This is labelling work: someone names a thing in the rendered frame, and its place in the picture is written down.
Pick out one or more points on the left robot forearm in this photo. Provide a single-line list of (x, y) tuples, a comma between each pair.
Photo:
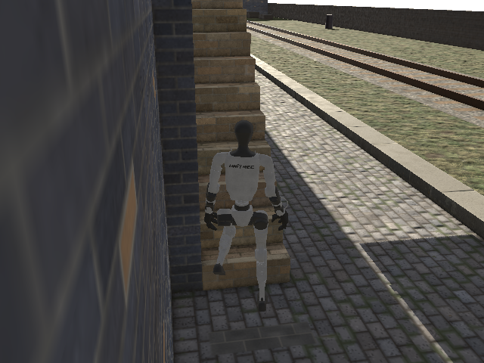
[(210, 201)]

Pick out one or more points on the robot left thigh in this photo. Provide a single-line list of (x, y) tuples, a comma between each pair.
[(224, 218)]

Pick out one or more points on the robot left upper arm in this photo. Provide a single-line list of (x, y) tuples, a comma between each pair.
[(215, 172)]

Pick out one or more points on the right robot forearm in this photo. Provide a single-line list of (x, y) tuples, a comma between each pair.
[(277, 204)]

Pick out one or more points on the robot right upper arm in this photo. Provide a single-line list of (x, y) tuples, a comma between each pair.
[(269, 174)]

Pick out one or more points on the left robot hand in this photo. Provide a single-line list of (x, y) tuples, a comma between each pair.
[(210, 218)]

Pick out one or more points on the right robot hand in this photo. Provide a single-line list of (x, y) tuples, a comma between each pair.
[(283, 220)]

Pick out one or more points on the right robot shin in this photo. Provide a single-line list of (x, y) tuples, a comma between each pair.
[(261, 273)]

